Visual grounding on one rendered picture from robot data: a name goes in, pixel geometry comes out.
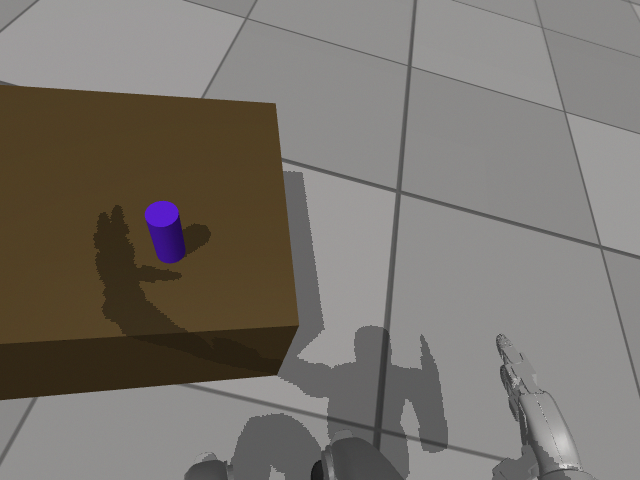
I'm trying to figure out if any can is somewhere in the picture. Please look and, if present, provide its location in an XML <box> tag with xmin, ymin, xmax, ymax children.
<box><xmin>145</xmin><ymin>201</ymin><xmax>186</xmax><ymax>263</ymax></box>

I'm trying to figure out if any right robot hand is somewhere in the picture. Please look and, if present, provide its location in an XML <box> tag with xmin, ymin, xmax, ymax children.
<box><xmin>492</xmin><ymin>334</ymin><xmax>584</xmax><ymax>480</ymax></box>

